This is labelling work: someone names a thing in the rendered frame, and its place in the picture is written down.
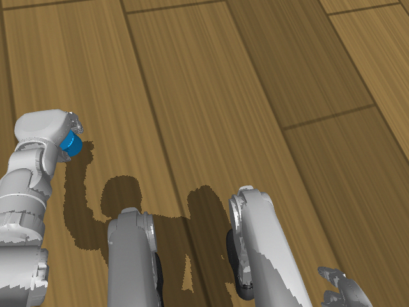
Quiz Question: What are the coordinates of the left robot hand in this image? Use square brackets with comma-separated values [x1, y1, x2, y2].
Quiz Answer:
[14, 109, 84, 162]

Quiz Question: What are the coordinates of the tin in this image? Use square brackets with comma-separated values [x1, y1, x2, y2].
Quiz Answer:
[60, 130, 82, 157]

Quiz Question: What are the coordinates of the right robot foot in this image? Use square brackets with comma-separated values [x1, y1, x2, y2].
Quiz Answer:
[226, 229, 254, 301]

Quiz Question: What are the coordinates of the left robot arm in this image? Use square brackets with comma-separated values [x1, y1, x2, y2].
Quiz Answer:
[0, 138, 59, 307]

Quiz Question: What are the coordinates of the right robot hand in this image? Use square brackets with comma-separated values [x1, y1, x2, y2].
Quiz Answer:
[318, 267, 373, 307]

